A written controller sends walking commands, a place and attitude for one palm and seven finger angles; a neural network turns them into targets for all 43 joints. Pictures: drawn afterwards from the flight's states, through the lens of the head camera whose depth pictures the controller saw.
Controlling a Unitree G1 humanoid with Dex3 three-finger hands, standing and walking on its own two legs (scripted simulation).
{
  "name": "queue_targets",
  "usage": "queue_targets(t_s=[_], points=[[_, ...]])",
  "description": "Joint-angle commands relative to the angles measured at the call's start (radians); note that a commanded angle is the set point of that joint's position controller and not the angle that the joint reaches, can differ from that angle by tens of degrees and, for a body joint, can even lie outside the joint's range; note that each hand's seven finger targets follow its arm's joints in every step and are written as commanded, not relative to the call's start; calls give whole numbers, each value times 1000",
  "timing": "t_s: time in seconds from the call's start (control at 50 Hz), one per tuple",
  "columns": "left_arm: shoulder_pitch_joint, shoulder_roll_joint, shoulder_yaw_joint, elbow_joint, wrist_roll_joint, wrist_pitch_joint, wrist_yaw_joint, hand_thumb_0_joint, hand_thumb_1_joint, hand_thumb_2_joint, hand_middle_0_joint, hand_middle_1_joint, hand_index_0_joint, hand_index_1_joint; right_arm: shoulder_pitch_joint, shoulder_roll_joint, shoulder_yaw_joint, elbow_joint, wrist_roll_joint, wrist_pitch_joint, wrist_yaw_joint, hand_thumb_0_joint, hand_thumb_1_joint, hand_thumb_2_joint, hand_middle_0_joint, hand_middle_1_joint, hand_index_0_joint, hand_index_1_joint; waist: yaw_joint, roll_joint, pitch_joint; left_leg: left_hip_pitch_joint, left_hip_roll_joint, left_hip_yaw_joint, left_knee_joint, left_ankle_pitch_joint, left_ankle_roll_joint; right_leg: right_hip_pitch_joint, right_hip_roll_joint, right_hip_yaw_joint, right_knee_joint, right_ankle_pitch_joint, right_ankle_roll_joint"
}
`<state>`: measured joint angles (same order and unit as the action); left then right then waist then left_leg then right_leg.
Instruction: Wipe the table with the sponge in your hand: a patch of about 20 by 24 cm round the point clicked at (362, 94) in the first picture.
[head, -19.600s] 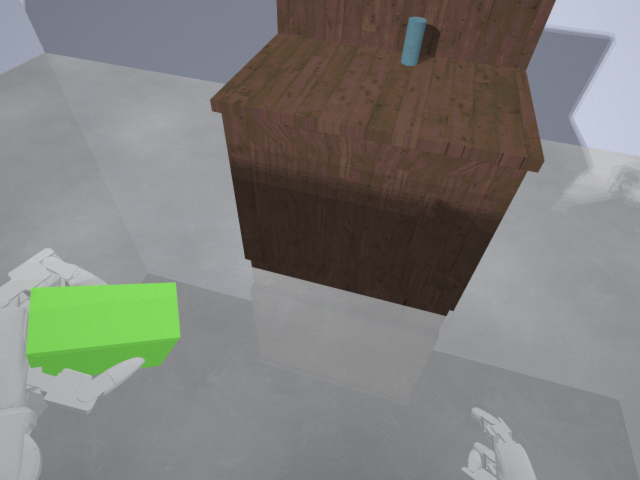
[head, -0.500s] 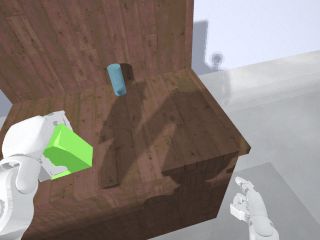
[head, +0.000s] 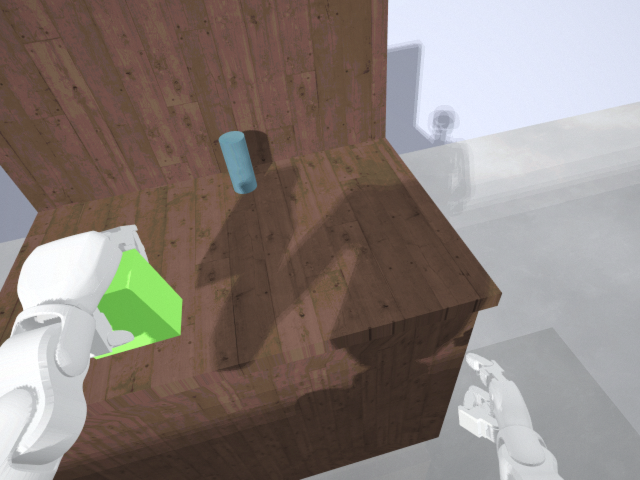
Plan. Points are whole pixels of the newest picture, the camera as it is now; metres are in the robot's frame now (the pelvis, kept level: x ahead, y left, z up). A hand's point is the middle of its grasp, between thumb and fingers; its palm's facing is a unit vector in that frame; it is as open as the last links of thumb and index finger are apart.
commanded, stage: turn the palm down, sponge in hand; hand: left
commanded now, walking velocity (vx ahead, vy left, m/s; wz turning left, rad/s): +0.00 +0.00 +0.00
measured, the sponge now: (123, 314) +0.23 +0.29 +0.12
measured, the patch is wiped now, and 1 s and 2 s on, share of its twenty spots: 0.00 0.00 0.00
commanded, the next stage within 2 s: move the sponge above the wiping area in 0.20 s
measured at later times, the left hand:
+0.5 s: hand (118, 294) +0.24 +0.28 +0.15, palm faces +0.11 -0.07 -0.99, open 9.7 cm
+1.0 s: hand (117, 290) +0.25 +0.31 +0.13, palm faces +0.04 -0.06 -1.00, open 9.7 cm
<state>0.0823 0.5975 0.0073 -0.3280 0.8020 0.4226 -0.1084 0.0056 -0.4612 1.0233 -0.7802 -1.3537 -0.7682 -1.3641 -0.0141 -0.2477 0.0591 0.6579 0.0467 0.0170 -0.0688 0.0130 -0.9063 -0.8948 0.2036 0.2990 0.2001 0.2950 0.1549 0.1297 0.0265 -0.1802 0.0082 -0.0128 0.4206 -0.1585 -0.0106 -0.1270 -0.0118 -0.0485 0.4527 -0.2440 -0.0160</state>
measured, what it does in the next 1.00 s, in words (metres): stands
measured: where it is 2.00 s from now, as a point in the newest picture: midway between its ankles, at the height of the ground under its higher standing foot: outside the picture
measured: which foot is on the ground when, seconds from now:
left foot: down 0.00-1.00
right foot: down 0.00-1.00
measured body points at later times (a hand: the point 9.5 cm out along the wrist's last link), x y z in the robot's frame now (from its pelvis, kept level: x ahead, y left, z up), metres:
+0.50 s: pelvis +0.00 -0.01 +0.00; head -0.02 -0.06 +0.45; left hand +0.23 +0.28 +0.20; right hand +0.26 -0.20 -0.08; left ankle +0.05 +0.13 -0.74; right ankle +0.01 -0.11 -0.74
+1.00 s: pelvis +0.01 +0.00 +0.00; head +0.00 -0.05 +0.45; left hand +0.25 +0.31 +0.19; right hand +0.25 -0.20 -0.09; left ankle +0.05 +0.13 -0.74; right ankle +0.01 -0.11 -0.74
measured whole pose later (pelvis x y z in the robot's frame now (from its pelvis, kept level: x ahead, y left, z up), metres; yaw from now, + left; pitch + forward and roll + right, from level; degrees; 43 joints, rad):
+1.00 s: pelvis +0.01 +0.00 +0.00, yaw +0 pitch -4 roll +0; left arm 0.03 0.59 0.03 -0.13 0.83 0.32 -0.10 0.01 -0.46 1.02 -0.78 -1.36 -0.77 -1.37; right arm 0.05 -0.26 0.03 0.68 0.05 -0.01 -0.08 0.01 -0.91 -0.89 0.20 0.30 0.20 0.29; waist 0.12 0.12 0.03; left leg -0.18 0.01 -0.02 0.42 -0.17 -0.01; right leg -0.12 -0.01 -0.05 0.44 -0.25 -0.02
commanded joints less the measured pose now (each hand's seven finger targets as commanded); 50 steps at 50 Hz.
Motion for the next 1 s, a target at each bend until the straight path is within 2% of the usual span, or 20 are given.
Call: queue_targets(t_s=[0.0, 0.08, 0.1, 0.18, 0.2, 0.28, 0.3, 0.32, 0.34, 0.38, 0.4, 0.48, 0.54, 0.58, 0.6, 0.68, 0.7, 0.78, 0.84, 0.98], points=[[-264, 224, 153, -203, 40, -21, 50, 0, 100, 1300, -1200, -1600, -1200, -1600, -245, -77, -26, -191, -4, -71, -4, 0, -900, -900, 200, 300, 200, 300, -10, -34, -203, 88, -38, -14, -42, 85, 40, -7, 22, 69, -96, 54, -40], [-257, 279, 209, -199, 46, -26, 52, 0, 100, 1300, -1200, -1600, -1200, -1600, -258, -82, -27, -186, -6, -76, -5, 0, -900, -900, 200, 300, 200, 300, 5, -32, -198, 90, -43, -25, -45, 79, 40, -12, 31, 109, -107, 43, -47], [-249, 233, 171, -194, 39, -32, 56, 0, 100, 1300, -1200, -1600, -1200, -1600, -240, -78, -30, -188, -6, -80, -5, 0, -900, -900, 200, 300, 200, 300, -6, -55, -208, 91, -39, -10, -35, 91, 42, -4, 20, 79, -97, 59, -39], [-247, 280, 222, -196, 42, -31, 64, 0, 100, 1300, -1200, -1600, -1200, -1600, -254, -84, -32, -183, -6, -82, 0, 0, -900, -900, 200, 300, 200, 300, 8, -38, -199, 91, -43, -19, -34, 98, 39, -10, 29, 113, -102, 68, -48], [-245, 233, 181, -189, 34, -35, 65, 0, 100, 1300, -1200, -1600, -1200, -1600, -234, -80, -33, -183, -6, -83, 0, 0, -900, -900, 200, 300, 200, 300, -6, -56, -205, 87, -39, -6, -34, 99, 40, -2, 20, 79, -96, 71, -38], [-246, 263, 212, -198, 34, -31, 68, 0, 100, 1300, -1200, -1600, -1200, -1600, -251, -84, -35, -183, -3, -83, 1, 0, -900, -900, 200, 300, 200, 300, 4, -38, -195, 90, -43, -15, -37, 103, 39, -9, 30, 105, -100, 78, -45], [-245, 211, 161, -171, 30, -30, 67, 0, 100, 1300, -1200, -1600, -1200, -1600, -231, -81, -37, -182, -4, -85, 0, 0, -900, -900, 200, 300, 200, 300, -12, -53, -187, 87, -39, 2, -31, 102, 41, -15, 19, 78, -96, 84, -35], [-235, 244, 191, -131, 30, -29, 67, 0, 100, 1300, -1200, -1600, -1200, -1600, -215, -90, -40, -168, -3, -80, -1, 0, -900, -900, 200, 300, 200, 300, -12, -73, -168, 77, -38, -7, -43, 75, 38, -25, 22, 79, -109, 51, -33], [-243, 215, 156, -129, 28, -29, 62, 0, 100, 1300, -1200, -1600, -1200, -1600, -215, -90, -41, -176, -2, -78, -5, 0, -900, -900, 200, 300, 200, 300, -16, -70, -163, 77, -40, -3, -45, 62, 41, -26, 19, 80, -112, 44, -31], [-285, 270, 198, -111, 42, -24, 61, 0, 100, 1300, -1200, -1600, -1200, -1600, -236, -94, -34, -173, -1, -78, -10, 0, -900, -900, 200, 300, 200, 300, -9, -61, -151, 71, -43, -11, -51, 31, 38, -42, 29, 107, -120, -2, -39], [-308, 222, 148, -101, 41, -28, 60, 0, 100, 1300, -1200, -1600, -1200, -1600, -223, -89, -35, -176, 0, -81, -13, 0, -900, -900, 200, 300, 200, 300, -22, -70, -165, 75, -41, 4, -43, 41, 41, -35, 20, 82, -113, 14, -33], [-329, 275, 184, -102, 67, -35, 54, 0, 100, 1300, -1200, -1600, -1200, -1600, -234, -91, -37, -174, -2, -84, -12, 0, -900, -900, 200, 300, 200, 300, -4, -20, -201, 93, -49, -11, -46, 63, 42, -14, 29, 105, -107, 36, -46], [-312, 268, 183, -50, 56, -51, 49, 0, 100, 1300, -1200, -1600, -1200, -1600, -198, -96, -43, -162, -5, -84, -13, 0, -900, -900, 200, 300, 200, 300, -18, -68, -188, 87, -47, -4, -42, 77, 45, -10, 23, 78, -110, 64, -34], [-364, 283, 190, -54, 68, -57, 47, 0, 100, 1300, -1200, -1600, -1200, -1600, -216, -93, -36, -163, -2, -86, -15, 0, -900, -900, 200, 300, 200, 300, -18, -30, -174, 92, -49, -10, -47, 61, 43, -30, 32, 95, -118, 35, -43], [-378, 241, 150, -32, 61, -63, 49, 0, 100, 1300, -1200, -1600, -1200, -1600, -201, -88, -37, -162, -1, -89, -17, 0, -900, -900, 200, 300, 200, 300, -28, -40, -178, 92, -47, 1, -45, 56, 44, -28, 23, 68, -114, 36, -35], [-353, 320, 230, -25, 67, -81, 57, 0, 100, 1300, -1200, -1600, -1200, -1600, -198, -100, -43, -158, -4, -87, -16, 0, -900, -900, 200, 300, 200, 300, -6, -16, -217, 98, -52, -12, -46, 80, 44, 4, 32, 89, -109, 62, -47], [-365, 274, 191, -8, 62, -84, 57, 0, 100, 1300, -1200, -1600, -1200, -1600, -188, -91, -41, -160, -4, -89, -15, 0, -900, -900, 200, 300, 200, 300, -20, -46, -215, 93, -48, 1, -40, 88, 44, 4, 23, 62, -102, 78, -38], [-347, 299, 223, -3, 60, -93, 57, 0, 100, 1300, -1200, -1600, -1200, -1600, -183, -99, -45, -157, -2, -86, -12, 0, -900, -900, 200, 300, 200, 300, -16, -20, -215, 100, -48, -10, -44, 93, 43, 2, 33, 71, -105, 87, -45], [-318, 246, 177, -7, 53, -103, 52, 0, 100, 1300, -1200, -1600, -1200, -1600, -160, -99, -51, -157, -4, -83, -8, 0, -900, -900, 200, 300, 200, 300, -26, -33, -215, 101, -44, -8, -45, 106, 46, 4, 27, 39, -101, 112, -36], [-303, 314, 254, -25, 61, -115, 68, 0, 100, 1300, -1200, -1600, -1200, -1600, -163, -101, -50, -157, -5, -79, -5, 0, -900, -900, 200, 300, 200, 300, -14, -31, -227, 106, -44, -18, -41, 137, 45, 19, 38, 57, -96, 138, -47]])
